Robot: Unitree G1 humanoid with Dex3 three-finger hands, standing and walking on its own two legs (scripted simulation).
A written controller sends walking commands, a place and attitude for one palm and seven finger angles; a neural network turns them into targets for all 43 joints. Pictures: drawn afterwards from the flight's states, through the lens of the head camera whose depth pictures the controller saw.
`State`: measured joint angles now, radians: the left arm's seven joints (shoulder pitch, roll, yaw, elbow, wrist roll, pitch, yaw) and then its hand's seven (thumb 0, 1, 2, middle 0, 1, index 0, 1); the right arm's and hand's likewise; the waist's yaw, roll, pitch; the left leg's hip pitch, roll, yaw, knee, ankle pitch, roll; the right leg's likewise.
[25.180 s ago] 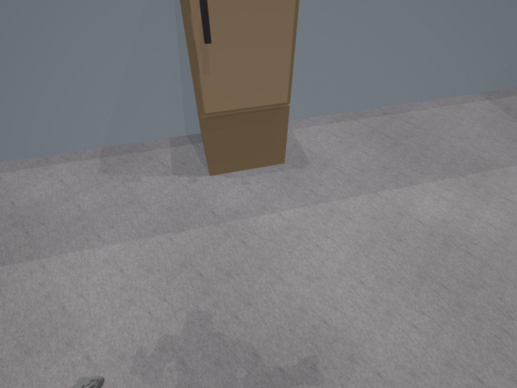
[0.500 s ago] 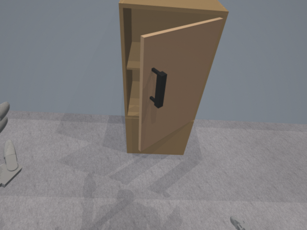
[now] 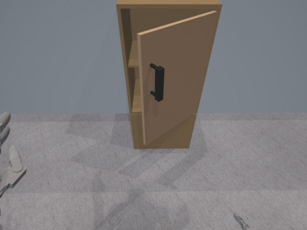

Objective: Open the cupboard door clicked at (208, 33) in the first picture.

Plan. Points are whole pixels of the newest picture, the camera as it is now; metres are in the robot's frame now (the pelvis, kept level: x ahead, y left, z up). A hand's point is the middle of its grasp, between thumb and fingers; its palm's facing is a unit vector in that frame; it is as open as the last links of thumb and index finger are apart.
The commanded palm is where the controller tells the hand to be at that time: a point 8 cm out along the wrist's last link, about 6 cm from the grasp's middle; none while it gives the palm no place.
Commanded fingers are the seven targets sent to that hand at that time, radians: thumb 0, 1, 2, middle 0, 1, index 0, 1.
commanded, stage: let the arm hang, fingers relaxed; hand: left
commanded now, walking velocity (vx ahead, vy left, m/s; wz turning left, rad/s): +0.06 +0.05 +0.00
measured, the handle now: (155, 82) +0.63 +0.06 +0.06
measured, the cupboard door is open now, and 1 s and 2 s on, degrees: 39 39 39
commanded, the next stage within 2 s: look to check the result in 1.20 s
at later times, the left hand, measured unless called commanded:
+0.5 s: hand out of the picture -0.01 +0.22 -0.18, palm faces +0.11 -0.97 -0.19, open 6.9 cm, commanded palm none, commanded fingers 0.00 0.90 0.90 -0.20 -0.30 -0.20 -0.30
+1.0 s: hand out of the picture -0.03 +0.21 -0.17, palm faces +0.10 -0.98 -0.17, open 7.3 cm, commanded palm none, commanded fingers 0.00 0.90 0.90 -0.20 -0.30 -0.20 -0.30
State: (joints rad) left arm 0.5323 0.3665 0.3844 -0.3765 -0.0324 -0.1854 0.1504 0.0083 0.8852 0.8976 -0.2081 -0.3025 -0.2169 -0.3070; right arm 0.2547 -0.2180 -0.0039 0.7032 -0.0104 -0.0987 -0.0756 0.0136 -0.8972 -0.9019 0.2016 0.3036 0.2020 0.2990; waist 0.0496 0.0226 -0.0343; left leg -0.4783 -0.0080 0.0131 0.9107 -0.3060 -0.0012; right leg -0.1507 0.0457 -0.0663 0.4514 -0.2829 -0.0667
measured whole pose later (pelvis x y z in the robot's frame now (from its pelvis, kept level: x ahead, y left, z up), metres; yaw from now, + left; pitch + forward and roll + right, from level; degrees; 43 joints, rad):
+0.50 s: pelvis +0.01 +0.04 +0.00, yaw +4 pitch -1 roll -1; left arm 0.30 0.19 0.03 1.05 0.01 0.02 0.02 -0.03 1.00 0.90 -0.20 -0.30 -0.21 -0.30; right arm 0.23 -0.17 0.00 1.04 -0.03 0.02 -0.03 0.00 -0.94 -0.90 0.20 0.30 0.20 0.30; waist 0.01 -0.02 0.06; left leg -0.27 -0.01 0.01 0.49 -0.20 0.03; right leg -0.12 -0.02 -0.11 0.44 -0.30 0.00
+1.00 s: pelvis +0.01 +0.05 +0.00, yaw +3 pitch -2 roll +0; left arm 0.32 0.11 0.01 1.17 0.01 -0.01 0.03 0.00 0.91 0.90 -0.19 -0.30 -0.20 -0.30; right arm 0.29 -0.12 0.00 1.16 -0.02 0.01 -0.03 0.01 -0.91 -0.90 0.20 0.30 0.20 0.30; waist 0.00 0.02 0.03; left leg -0.23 -0.05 0.04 0.42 -0.17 0.05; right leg -0.12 -0.06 -0.08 0.44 -0.29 0.02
